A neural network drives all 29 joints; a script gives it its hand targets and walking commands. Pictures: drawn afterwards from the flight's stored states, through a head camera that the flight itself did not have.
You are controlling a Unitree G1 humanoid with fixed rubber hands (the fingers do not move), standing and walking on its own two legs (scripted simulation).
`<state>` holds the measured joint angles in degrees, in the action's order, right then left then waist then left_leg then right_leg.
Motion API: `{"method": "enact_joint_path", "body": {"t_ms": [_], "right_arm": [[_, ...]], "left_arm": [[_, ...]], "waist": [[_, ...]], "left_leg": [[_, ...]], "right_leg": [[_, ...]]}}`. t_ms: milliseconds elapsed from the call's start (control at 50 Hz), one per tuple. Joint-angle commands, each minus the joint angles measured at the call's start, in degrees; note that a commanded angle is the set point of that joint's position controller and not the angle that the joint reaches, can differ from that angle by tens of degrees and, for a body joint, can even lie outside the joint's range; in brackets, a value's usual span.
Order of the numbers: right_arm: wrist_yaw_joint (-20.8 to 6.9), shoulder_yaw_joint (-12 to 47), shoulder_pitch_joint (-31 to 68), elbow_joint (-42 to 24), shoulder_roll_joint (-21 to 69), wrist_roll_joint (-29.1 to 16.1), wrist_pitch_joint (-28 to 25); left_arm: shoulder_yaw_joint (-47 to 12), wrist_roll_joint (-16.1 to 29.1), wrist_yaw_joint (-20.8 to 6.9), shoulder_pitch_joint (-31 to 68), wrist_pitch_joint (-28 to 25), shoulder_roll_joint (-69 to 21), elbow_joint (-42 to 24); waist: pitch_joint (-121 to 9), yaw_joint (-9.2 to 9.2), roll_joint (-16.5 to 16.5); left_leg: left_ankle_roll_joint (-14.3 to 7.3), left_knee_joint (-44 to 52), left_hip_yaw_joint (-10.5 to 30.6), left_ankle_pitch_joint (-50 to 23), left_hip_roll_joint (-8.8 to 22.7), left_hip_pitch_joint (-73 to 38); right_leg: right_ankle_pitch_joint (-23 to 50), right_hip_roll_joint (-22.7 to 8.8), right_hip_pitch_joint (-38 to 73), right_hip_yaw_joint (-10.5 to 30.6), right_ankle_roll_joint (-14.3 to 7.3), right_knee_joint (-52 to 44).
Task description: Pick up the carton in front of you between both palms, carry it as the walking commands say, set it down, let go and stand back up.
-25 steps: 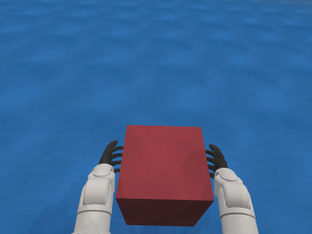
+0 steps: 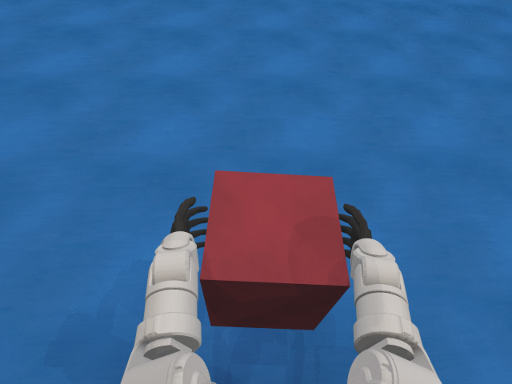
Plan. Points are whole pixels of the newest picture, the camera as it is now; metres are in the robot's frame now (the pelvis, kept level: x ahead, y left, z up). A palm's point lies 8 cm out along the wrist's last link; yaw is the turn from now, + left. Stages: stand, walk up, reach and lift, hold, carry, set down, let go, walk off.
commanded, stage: set down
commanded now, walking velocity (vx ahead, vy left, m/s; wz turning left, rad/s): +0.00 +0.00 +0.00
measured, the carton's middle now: (268, 255) +0.36 +0.00 -0.05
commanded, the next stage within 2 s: none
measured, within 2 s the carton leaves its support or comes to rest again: neither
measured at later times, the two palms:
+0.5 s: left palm (193, 273) +0.38 +0.16 -0.18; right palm (322, 263) +0.42 -0.14 -0.18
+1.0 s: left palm (190, 285) +0.41 +0.18 -0.33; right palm (297, 272) +0.47 -0.11 -0.33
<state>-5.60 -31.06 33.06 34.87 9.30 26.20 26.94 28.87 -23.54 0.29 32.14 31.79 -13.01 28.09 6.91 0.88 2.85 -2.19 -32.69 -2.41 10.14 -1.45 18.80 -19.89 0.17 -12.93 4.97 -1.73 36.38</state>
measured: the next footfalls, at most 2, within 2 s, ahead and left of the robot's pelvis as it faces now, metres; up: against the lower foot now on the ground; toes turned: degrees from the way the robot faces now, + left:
none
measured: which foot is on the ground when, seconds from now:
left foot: down 0.00-1.00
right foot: down 0.00-1.00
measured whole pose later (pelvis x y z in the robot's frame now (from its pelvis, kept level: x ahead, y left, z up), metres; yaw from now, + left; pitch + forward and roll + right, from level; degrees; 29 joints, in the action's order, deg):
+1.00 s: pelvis -0.04 -0.04 -0.23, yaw -2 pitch +47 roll -3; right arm 4.4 -21.2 61.2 40.1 0.1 10.0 15.9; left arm 31.1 -14.4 0.4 55.9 18.0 -1.6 30.1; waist -5.6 5.5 3.9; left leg 1.4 -89.2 3.0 21.3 1.3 114.7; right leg -34.4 5.3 -107.3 -0.5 -0.2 94.8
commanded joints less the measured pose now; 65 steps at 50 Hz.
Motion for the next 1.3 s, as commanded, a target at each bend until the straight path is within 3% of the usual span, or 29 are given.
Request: {"method": "enact_joint_path", "body": {"t_ms": [0, 60, 120, 220, 320, 380, 480, 620, 860, 1280], "right_arm": [[-7.9, 13.9, 28.2, 5.8, 32.8, -3.4, -4.0], [-8.0, 14.5, 27.9, 6.1, 31.2, -4.1, -8.2], [-8.0, 18.2, 27.9, 6.3, 33.5, -6.9, -13.7], [-7.5, 30.1, 32.1, 4.3, 38.5, -13.2, -21.0], [-5.3, 41.6, 37.1, -2.7, 42.6, -20.4, -22.2], [-4.2, 43.5, 37.7, -2.8, 44.7, -21.8, -20.2], [-4.8, 39.6, 40.2, 2.1, 48.7, -19.8, -15.1], [-4.3, 34.8, 46.3, 5.9, 48.2, -18.0, -13.2], [-2.6, 37.4, 57.6, 4.4, 44.3, -21.2, -13.3], [-3.2, 34.8, 75.2, 11.5, 32.5, -24.5, -12.6]], "left_arm": [[-15.3, 4.2, -7.0, 24.5, -4.2, -36.1, 6.7], [-15.4, 3.8, -6.0, 23.9, -9.2, -34.1, 6.5], [-20.1, 5.5, -5.8, 25.3, -15.1, -35.8, 5.6], [-31.4, 9.7, -5.7, 31.0, -23.0, -41.6, 3.5], [-41.0, 14.3, -5.9, 35.9, -24.3, -43.0, -3.2], [-41.1, 15.0, -7.2, 35.6, -22.6, -41.8, -3.8], [-35.9, 13.5, -11.7, 37.6, -18.2, -40.8, 1.5], [-29.8, 12.5, -15.2, 43.5, -15.8, -39.7, 6.8], [-29.1, 15.2, -13.9, 53.3, -14.9, -37.3, 5.6], [-26.9, 18.4, -10.2, 72.5, -14.0, -29.9, 5.5]], "waist": [[-12.4, 0.78, -3.7], [-17.4, 1.23, -3.3], [-24.3, 0.52, -2.7], [-44.6, -0.18, -3.0], [-69.3, 1.59, -2.8], [-70.5, 3.22, -1.6], [-60.9, 5.26, 0.8], [-60.5, 6.04, 0.9], [-72.8, 7.61, 0.5], [-70.4, 9.37, -1.1]], "left_leg": [[2.9, 2.2, 10.0, 9.0, -1.9, -16.2], [2.9, -2.7, 9.6, 1.2, -2.4, -12.7], [2.4, -8.0, 9.5, -7.2, -2.8, -9.8], [2.5, -19.4, 8.7, -20.5, -3.5, -9.6], [2.4, -29.8, 7.1, -29.7, -4.3, -9.1], [2.6, -32.6, 4.8, -24.5, -5.2, 2.9], [2.6, -34.8, 1.5, -8.8, -6.0, 24.6], [2.5, -41.1, 0.5, -6.9, -6.0, 37.7], [4.2, -52.2, -0.5, -10.9, -5.8, 45.8], [5.3, -66.5, 0.0, -6.2, -4.5, 47.4]], "right_leg": [[-2.6, 5.0, -24.7, -0.2, -2.1, -4.2], [0.4, 5.9, -30.2, -0.8, -1.3, -0.3], [2.4, 7.1, -36.4, -1.4, -0.9, 3.9], [6.4, 9.3, -48.1, -2.7, 0.4, 11.9], [10.1, 9.9, -55.4, -3.0, 1.9, 19.4], [10.8, 10.0, -55.6, -2.4, 2.7, 22.5], [3.6, 10.1, -57.8, -2.2, 3.7, 25.5], [3.9, 10.2, -64.7, -2.4, 3.7, 31.0], [5.6, 11.7, -72.5, -4.6, 3.6, 43.7], [-7.4, 12.0, -96.5, -8.8, 2.3, 60.7]]}}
